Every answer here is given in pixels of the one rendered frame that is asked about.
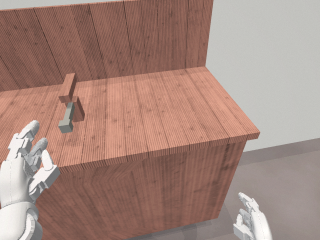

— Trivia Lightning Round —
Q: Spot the left robot forearm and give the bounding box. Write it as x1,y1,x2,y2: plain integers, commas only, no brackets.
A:
0,201,43,240

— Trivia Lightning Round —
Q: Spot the robot right hand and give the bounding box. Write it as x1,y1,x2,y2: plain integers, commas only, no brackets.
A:
233,192,273,240

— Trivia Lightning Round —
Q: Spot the robot left hand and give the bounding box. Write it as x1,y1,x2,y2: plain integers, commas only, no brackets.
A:
0,120,61,208

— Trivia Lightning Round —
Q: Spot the tap lever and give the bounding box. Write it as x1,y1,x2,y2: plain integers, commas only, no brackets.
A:
58,100,75,134

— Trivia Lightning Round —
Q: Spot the counter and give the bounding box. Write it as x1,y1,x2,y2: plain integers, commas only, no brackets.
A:
0,0,260,240

